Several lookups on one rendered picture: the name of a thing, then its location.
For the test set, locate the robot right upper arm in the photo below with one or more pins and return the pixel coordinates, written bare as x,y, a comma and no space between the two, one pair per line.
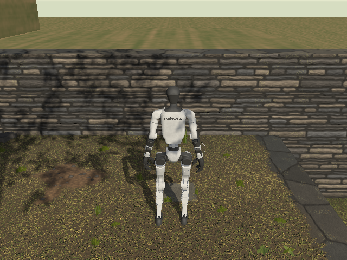
192,123

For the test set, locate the humanoid robot torso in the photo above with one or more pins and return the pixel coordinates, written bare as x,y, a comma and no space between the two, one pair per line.
173,131

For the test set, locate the right robot foot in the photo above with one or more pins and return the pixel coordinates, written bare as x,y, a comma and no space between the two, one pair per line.
184,219

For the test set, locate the left robot hand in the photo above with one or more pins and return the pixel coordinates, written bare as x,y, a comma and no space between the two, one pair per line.
146,163

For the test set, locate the robot left upper arm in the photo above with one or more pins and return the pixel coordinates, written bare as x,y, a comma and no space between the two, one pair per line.
154,123

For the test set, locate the right robot hand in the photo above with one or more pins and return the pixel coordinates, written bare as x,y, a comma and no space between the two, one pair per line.
201,164

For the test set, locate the robot left forearm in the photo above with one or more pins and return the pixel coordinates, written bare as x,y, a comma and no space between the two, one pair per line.
149,145

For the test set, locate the robot right forearm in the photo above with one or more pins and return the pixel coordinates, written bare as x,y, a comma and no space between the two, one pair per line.
197,147

